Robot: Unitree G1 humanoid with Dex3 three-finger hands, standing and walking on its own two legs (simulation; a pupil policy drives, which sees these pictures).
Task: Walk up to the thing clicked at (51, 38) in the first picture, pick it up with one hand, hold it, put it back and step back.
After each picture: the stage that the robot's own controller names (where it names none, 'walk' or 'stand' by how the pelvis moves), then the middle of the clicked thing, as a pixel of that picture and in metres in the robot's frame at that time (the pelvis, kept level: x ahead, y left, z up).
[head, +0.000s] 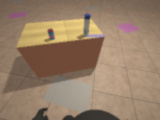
stand; (51, 34) +0.87 +0.47 -0.03
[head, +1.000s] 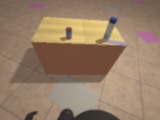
walk; (68, 33) +0.83 +0.23 -0.01
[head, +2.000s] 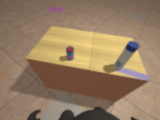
stand; (70, 53) +0.54 +0.17 -0.01
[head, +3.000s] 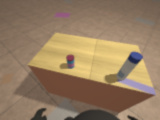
stand; (70, 61) +0.48 +0.18 -0.03
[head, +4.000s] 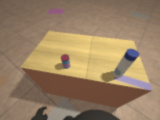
stand; (65, 61) +0.46 +0.21 -0.03
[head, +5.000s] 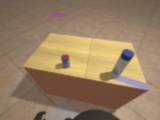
stand; (65, 61) +0.48 +0.21 -0.03
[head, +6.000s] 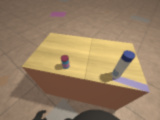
stand; (65, 62) +0.47 +0.21 -0.03
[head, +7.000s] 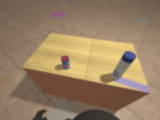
stand; (65, 62) +0.47 +0.21 -0.03
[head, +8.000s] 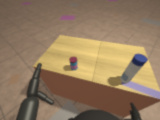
rise first; (73, 63) +0.47 +0.17 -0.03
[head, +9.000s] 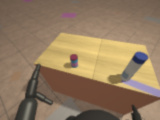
go down; (74, 61) +0.49 +0.17 -0.03
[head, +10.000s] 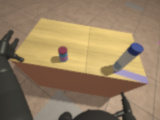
go down; (63, 54) +0.49 +0.16 -0.01
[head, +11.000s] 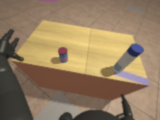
go down; (63, 55) +0.49 +0.17 +0.00
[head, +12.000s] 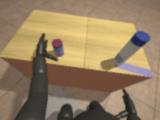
close in; (58, 48) +0.49 +0.18 +0.04
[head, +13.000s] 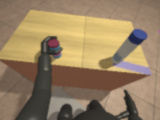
lift; (55, 49) +0.49 +0.19 +0.04
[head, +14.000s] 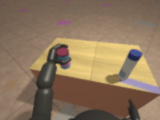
lift; (64, 58) +0.35 +0.16 +0.19
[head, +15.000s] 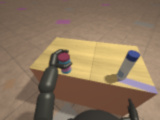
hold; (65, 63) +0.33 +0.16 +0.15
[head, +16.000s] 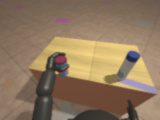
hold; (62, 66) +0.33 +0.18 +0.13
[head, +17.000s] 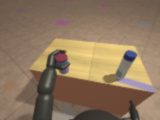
crouch; (62, 64) +0.33 +0.17 +0.15
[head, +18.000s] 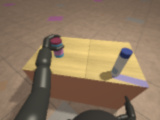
crouch; (57, 48) +0.45 +0.20 +0.18
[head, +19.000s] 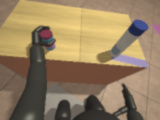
lower; (48, 40) +0.53 +0.20 +0.06
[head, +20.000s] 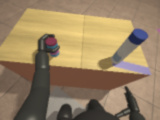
lower; (53, 47) +0.50 +0.19 +0.04
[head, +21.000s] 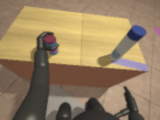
lower; (52, 45) +0.51 +0.19 +0.05
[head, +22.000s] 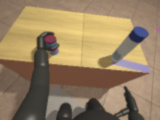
lower; (52, 45) +0.51 +0.19 +0.05
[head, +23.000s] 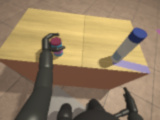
open; (57, 47) +0.50 +0.17 +0.04
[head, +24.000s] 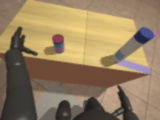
sink last; (58, 44) +0.50 +0.16 +0.04
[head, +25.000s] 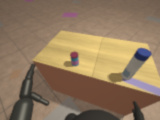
sink last; (74, 59) +0.49 +0.17 +0.01
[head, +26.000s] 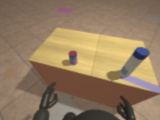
stand; (73, 58) +0.49 +0.16 +0.00
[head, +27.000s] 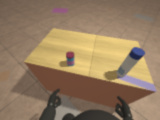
stand; (70, 59) +0.48 +0.16 -0.01
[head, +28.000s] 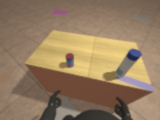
stand; (70, 60) +0.48 +0.17 -0.02
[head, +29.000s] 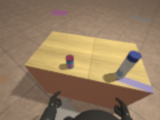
stand; (70, 62) +0.47 +0.17 -0.03
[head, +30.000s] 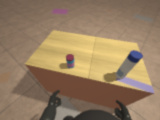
stand; (70, 61) +0.47 +0.17 -0.03
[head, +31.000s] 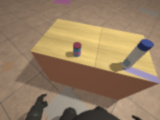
walk; (77, 49) +0.55 +0.11 +0.00
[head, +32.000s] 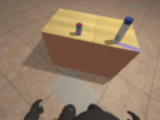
walk; (78, 29) +0.84 +0.14 -0.02
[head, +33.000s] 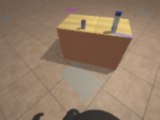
stand; (83, 24) +1.17 +0.16 -0.01
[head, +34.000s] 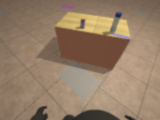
stand; (82, 24) +1.16 +0.13 -0.03
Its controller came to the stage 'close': yes
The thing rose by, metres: 0.20
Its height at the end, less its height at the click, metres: +0.00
